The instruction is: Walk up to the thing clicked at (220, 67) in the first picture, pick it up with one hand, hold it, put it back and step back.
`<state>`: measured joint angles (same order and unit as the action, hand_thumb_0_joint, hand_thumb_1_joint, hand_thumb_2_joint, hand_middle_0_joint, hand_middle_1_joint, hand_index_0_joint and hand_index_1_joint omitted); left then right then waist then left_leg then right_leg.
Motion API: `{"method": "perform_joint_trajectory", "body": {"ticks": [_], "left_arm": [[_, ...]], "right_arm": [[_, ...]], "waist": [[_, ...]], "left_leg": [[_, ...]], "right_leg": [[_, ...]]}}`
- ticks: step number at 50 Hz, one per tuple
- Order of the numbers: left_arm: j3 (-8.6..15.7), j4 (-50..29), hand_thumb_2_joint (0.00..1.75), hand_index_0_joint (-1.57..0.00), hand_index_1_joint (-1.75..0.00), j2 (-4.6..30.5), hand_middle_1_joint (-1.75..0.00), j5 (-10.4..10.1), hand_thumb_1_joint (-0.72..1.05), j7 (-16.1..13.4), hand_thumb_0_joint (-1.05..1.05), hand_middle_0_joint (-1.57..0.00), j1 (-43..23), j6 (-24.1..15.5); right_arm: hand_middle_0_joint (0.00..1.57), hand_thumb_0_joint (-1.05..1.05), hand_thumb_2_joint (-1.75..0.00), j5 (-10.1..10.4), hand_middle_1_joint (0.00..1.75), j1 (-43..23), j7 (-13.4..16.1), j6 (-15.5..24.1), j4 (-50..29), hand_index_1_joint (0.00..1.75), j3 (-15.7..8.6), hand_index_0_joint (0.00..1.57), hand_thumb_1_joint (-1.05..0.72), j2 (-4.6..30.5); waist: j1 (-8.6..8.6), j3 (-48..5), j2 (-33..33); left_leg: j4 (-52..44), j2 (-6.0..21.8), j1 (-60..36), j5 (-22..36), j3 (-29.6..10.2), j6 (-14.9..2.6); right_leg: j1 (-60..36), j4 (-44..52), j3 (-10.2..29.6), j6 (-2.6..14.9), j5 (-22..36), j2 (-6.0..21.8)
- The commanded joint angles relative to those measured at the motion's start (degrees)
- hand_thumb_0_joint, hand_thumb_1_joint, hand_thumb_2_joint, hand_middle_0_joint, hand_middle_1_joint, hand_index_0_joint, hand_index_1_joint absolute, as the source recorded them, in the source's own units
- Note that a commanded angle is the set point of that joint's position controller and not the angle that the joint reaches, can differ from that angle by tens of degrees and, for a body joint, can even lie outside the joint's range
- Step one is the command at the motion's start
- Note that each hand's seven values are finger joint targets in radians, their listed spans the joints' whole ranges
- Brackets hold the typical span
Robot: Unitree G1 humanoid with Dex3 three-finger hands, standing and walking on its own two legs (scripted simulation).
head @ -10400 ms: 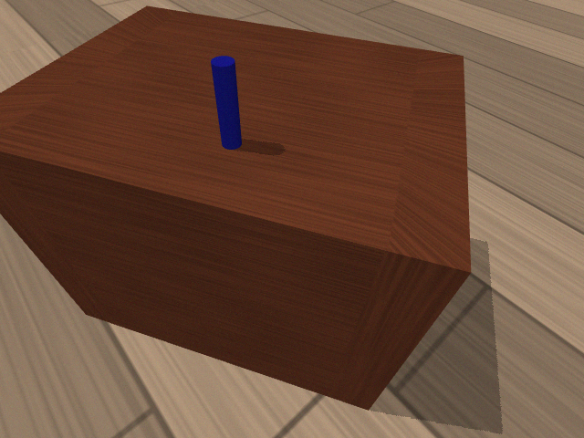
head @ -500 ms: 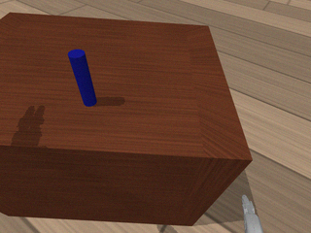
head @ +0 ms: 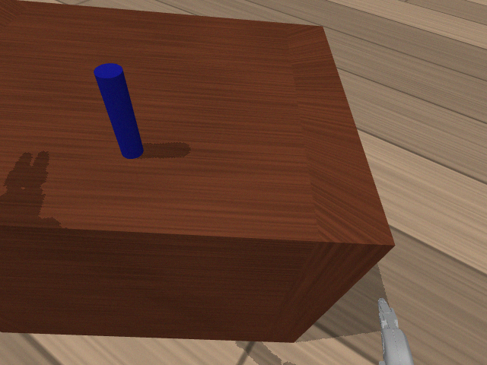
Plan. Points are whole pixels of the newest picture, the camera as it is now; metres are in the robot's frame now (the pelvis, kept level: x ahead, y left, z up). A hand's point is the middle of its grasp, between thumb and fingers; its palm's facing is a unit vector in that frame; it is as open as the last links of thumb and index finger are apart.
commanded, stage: go down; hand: left
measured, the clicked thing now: (122, 116) +0.50 +0.20 +0.12
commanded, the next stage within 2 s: approach in 0.40 s
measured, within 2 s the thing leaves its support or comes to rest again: neither
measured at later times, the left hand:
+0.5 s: hand out of the picture +0.39 +0.39 +0.21, palm faces +0.17 -0.99 +0.02, open 17.7 cm
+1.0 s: hand (63, 147) +0.44 +0.28 +0.11, palm faces +0.05 -1.00 +0.06, open 17.6 cm
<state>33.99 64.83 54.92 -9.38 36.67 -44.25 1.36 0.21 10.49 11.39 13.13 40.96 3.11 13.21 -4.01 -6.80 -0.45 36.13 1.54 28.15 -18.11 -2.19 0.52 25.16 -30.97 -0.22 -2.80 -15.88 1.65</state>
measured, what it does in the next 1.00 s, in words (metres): stands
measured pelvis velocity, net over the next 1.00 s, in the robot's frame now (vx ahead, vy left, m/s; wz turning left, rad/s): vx -0.01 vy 0.00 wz -0.02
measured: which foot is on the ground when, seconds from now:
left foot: down 0.00-1.00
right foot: down 0.00-1.00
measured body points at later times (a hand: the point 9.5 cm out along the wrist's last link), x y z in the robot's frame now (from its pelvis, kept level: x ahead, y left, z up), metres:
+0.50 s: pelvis +0.00 +0.00 +0.00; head +0.04 +0.02 +0.44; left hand +0.38 +0.44 +0.21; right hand +0.15 -0.25 -0.08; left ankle -0.01 +0.12 -0.73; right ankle -0.01 -0.16 -0.73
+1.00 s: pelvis -0.01 +0.00 -0.02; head +0.06 +0.03 +0.43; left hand +0.43 +0.33 +0.11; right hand +0.14 -0.25 -0.07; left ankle -0.01 +0.12 -0.73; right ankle -0.01 -0.16 -0.73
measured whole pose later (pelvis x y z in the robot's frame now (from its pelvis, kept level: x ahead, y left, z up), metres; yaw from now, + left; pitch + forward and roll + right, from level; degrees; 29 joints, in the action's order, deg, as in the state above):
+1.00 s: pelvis -0.01 +0.00 -0.02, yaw -1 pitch +13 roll -2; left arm 27.6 59.6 37.8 -10.9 26.3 -42.3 -6.7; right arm -0.4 14.7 6.0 11.5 28.0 3.9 12.8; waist -6.3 -6.1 -0.9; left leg 44.0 2.2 35.8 -21.3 -1.8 0.7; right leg 33.4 -39.3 0.5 -2.8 -19.0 0.9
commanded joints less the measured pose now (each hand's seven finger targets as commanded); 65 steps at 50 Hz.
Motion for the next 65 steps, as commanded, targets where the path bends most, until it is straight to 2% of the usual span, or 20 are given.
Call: {"method": "perform_joint_trajectory", "body": {"ticks": [1,3,6,8,11,18,20,23,29,36,41,44,46,47,48,53,58,62,63,65], "left_arm": [[1.99,-12.88,0.05,-0.05,-0.06,21.01,-0.05,-1.79,-0.61,0.47,0.00,-0.05,-22.39,-3.67],[2.51,-12.46,0.03,-0.05,-0.06,22.32,-0.05,-1.35,-0.61,-0.14,0.00,-0.06,-22.73,-3.51],[1.99,-11.62,0.03,-0.06,-0.06,21.57,-0.05,-1.22,-0.61,-0.64,0.00,-0.06,-23.33,-3.03],[2.95,-13.34,0.03,-0.06,-0.06,23.81,-0.05,-0.83,-0.61,-1.30,0.00,-0.06,-23.95,-3.20],[2.56,-11.58,0.03,-0.06,-0.06,22.29,-0.06,-0.80,-0.61,-1.21,0.00,-0.06,-22.04,-2.91],[2.02,-12.78,0.03,-0.06,-0.07,20.30,-0.06,-1.82,-0.61,-0.48,0.00,-0.06,-21.14,-2.75],[3.57,-14.62,0.04,-0.05,-0.06,23.38,-0.06,-1.34,-0.61,-0.87,0.00,-0.06,-23.09,-2.64],[3.69,-15.65,0.04,-0.05,-0.07,23.44,-0.07,-0.97,-0.61,-1.24,0.00,-0.05,-24.55,-2.21],[-0.34,-11.75,0.07,-0.06,-0.11,17.55,-0.08,-0.55,-0.61,-1.68,0.00,-0.09,-22.46,-0.93],[-4.08,-11.94,0.08,-0.05,-0.10,9.40,-0.08,-1.90,-0.60,-2.61,0.00,-0.07,-22.83,-4.34],[-4.37,-14.20,0.07,-0.05,-0.09,4.83,-0.08,-2.88,-0.60,-5.66,0.00,-0.06,-21.07,-7.89],[-2.88,-15.57,0.07,-0.05,-0.08,5.30,-0.07,-3.13,-0.57,-8.13,0.00,-0.05,-21.07,-10.35],[-2.18,-20.28,0.06,-0.05,-0.07,5.10,-0.06,-2.97,-0.58,-9.90,0.00,-0.05,-23.76,-12.43],[-4.09,-17.66,0.05,-0.06,-0.07,1.49,-0.06,-2.89,-0.60,-10.37,0.00,-0.06,-22.73,-12.61],[-4.27,-21.96,0.06,-0.05,-0.07,0.37,-0.06,-3.38,-0.57,-11.11,0.00,-0.06,-25.53,-13.74],[-2.76,-22.20,0.06,-0.06,-0.05,2.18,-0.06,-1.23,-0.55,-17.14,0.00,-0.05,-26.99,-15.89],[-4.09,-21.42,0.04,-0.06,-0.04,-2.28,-0.05,0.15,-0.54,-22.22,0.00,-0.05,-23.98,-15.60],[-5.06,-22.30,0.03,-0.05,-0.02,-4.87,-0.03,0.54,-0.52,-24.05,0.00,-0.04,-23.55,-14.87],[-6.74,-22.87,0.03,-0.05,-0.02,-7.42,-0.03,0.24,-0.52,-23.82,0.00,-0.04,-24.72,-14.82],[-6.72,-21.35,0.04,-0.04,-0.02,-7.86,-0.02,0.60,-0.51,-24.35,0.00,-0.04,-22.40,-14.16]], "right_arm": [[0.05,0.00,-0.05,0.29,0.05,-3.55,0.08,2.53,-6.76,0.05,-1.24,0.05,0.54,6.20],[0.05,0.00,-0.05,0.18,0.05,-4.14,0.26,2.85,-8.10,0.05,-3.13,0.05,0.53,8.55],[0.05,0.00,-0.05,0.10,0.05,-3.92,0.00,2.62,-7.81,0.05,-2.43,0.05,0.53,7.93],[0.05,0.00,-0.05,0.12,0.05,-4.25,0.41,2.86,-9.95,0.05,-5.24,0.05,0.53,11.05],[0.05,0.00,-0.05,0.25,0.05,-1.99,-0.28,2.65,-10.48,0.05,-2.83,0.05,0.53,8.38],[0.05,0.00,-0.05,0.50,0.05,-3.26,-0.73,2.31,-12.78,0.05,-1.83,0.05,0.53,7.61],[0.05,0.00,-0.05,0.18,0.05,-1.43,-0.32,2.15,-10.73,0.05,-4.21,0.05,0.53,10.02],[0.05,0.00,-0.05,0.28,0.05,-2.85,-0.47,2.31,-12.08,0.05,-2.55,0.05,0.53,8.20],[0.05,0.00,-0.05,0.47,0.05,-0.31,-0.79,1.86,-10.44,0.05,-2.03,0.05,0.54,6.79],[0.05,0.00,-0.05,0.07,0.05,-0.25,-1.84,2.53,-14.28,0.05,-1.54,0.05,0.55,7.14],[0.05,0.00,-0.04,-0.17,0.05,2.62,-2.97,2.30,-16.69,0.05,-2.77,0.05,0.56,8.04],[0.05,0.00,-0.04,-0.18,0.05,2.82,-3.74,1.85,-19.22,0.05,-4.46,0.05,0.55,9.69],[0.05,0.00,-0.04,-0.29,0.05,2.48,-4.62,1.38,-21.21,0.05,-3.50,0.05,0.55,8.61],[0.05,0.00,-0.04,-0.30,0.05,4.01,-5.19,0.76,-18.75,0.05,-2.28,0.05,0.55,6.43],[0.05,0.00,-0.05,-0.15,0.05,1.52,-5.47,0.99,-24.39,0.05,-2.91,0.05,0.55,7.62],[0.05,0.00,-0.05,-0.73,0.05,3.22,-6.90,-0.76,-26.19,0.05,-6.04,0.05,0.55,9.67],[0.05,0.00,-0.05,-0.62,0.05,4.89,-8.70,-2.74,-29.46,0.05,-6.67,0.05,0.54,8.44],[0.05,0.00,-0.05,-0.32,0.05,5.33,-9.33,-3.84,-31.35,0.05,-6.95,0.05,0.54,8.10],[0.05,0.00,-0.05,-0.26,0.05,5.63,-9.61,-4.04,-31.32,0.05,-6.47,0.05,0.54,7.43],[0.05,0.00,-0.05,-0.11,0.05,4.55,-9.55,-4.10,-32.58,0.05,-8.69,0.05,0.54,9.48]], "waist": [[0.81,-18.55,13.43],[0.27,-19.72,13.37],[0.27,-18.75,12.49],[-0.03,-19.89,12.66],[0.43,-17.71,11.28],[1.24,-20.21,11.62],[0.53,-21.34,13.78],[1.10,-19.93,12.63],[-0.04,-16.80,11.89],[-1.72,-16.73,8.82],[-2.39,-18.46,8.41],[-2.59,-20.13,8.29],[-2.03,-22.39,10.16],[-2.39,-21.12,11.22],[-2.49,-23.08,10.56],[-2.40,-25.12,13.12],[-1.40,-26.68,10.90],[-1.40,-26.69,10.27],[-1.80,-25.57,9.96],[-2.09,-24.52,8.07]], "left_leg": [[-2.49,-1.20,-16.12,24.27,0.29,-0.46],[-2.29,-1.09,-16.57,24.77,0.28,-0.37],[-2.33,-1.13,-15.29,22.78,0.30,-0.55],[-2.08,-1.38,-15.43,21.88,0.69,-0.56],[-2.02,-1.19,-14.07,21.26,0.62,-0.61],[-1.23,-0.82,-14.97,26.22,0.27,-0.49],[-1.05,-0.73,-17.05,27.04,0.15,-0.17],[-1.21,-1.31,-14.88,24.10,0.72,-0.55],[-1.66,-1.33,-14.40,21.49,0.73,-0.73],[-0.49,-1.05,-14.02,19.56,0.77,-1.10],[1.53,-0.74,-14.46,21.55,0.56,-0.98],[3.36,-0.60,-13.59,21.94,0.55,-0.94],[4.71,-0.50,-13.04,23.13,0.76,-0.67],[5.05,-0.37,-12.14,22.73,0.76,-0.73],[5.62,-0.17,-13.04,22.77,0.79,-0.58],[7.82,0.32,-10.34,20.66,0.70,-0.15],[9.00,0.12,-5.56,19.49,1.46,-0.40],[9.68,0.38,-4.48,21.73,1.56,-0.37],[9.54,0.51,-4.14,21.38,1.45,-0.32],[9.31,0.80,-4.17,20.46,1.27,-0.45]], "right_leg": [[-1.25,1.69,-2.68,3.59,15.35,-2.19],[-1.31,1.45,-2.69,3.57,15.89,-2.21],[-1.16,1.73,-2.50,3.59,14.53,-2.15],[-2.08,1.48,-2.34,3.37,14.94,-2.03],[-1.17,1.39,-2.58,3.47,13.98,-2.27],[-1.66,0.31,-2.65,3.65,16.40,-2.38],[-0.59,0.35,-2.71,3.63,16.28,-2.42],[-2.26,0.75,-2.26,3.32,15.97,-2.05],[0.54,0.89,-2.51,3.40,13.80,-2.31],[3.67,-0.32,-2.66,3.02,12.81,-2.34],[5.57,-2.31,-2.63,2.91,13.90,-2.21],[5.78,-3.66,-2.41,2.76,14.35,-2.11],[4.98,-5.20,-2.03,2.82,15.45,-1.99],[6.39,-5.60,-1.93,2.97,14.77,-1.98],[6.03,-5.97,-1.91,2.93,14.57,-2.11],[6.66,-8.86,-1.54,3.28,12.91,-2.19],[3.24,-10.71,-1.06,3.07,14.18,-2.23],[2.96,-11.79,-1.04,3.00,16.52,-2.52],[3.60,-11.76,-1.15,3.08,15.88,-2.69],[4.77,-12.02,-1.26,3.19,14.75,-2.89]]}}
